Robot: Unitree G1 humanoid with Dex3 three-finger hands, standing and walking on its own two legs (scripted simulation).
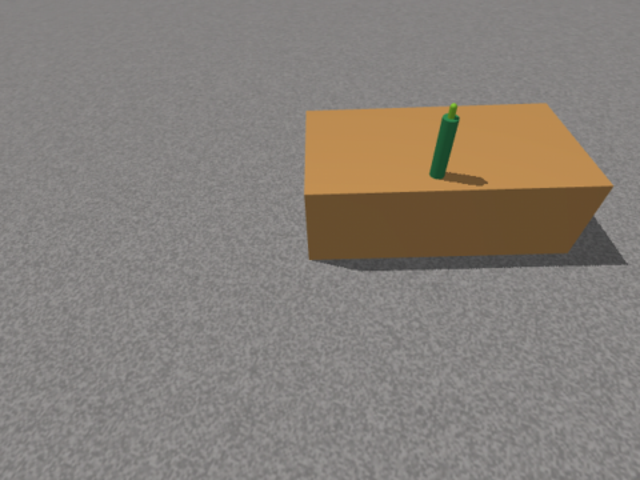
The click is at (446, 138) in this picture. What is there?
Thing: necked bottle
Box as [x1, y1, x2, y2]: [429, 103, 459, 178]
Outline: 455,103 450,105 449,112 444,114 442,117 429,174 434,178 441,178 444,175 459,118 455,114
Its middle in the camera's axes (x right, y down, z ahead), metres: +0.43 -0.32 +1.31
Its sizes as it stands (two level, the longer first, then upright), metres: 0.053 0.053 0.279
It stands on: a support 0.36 m high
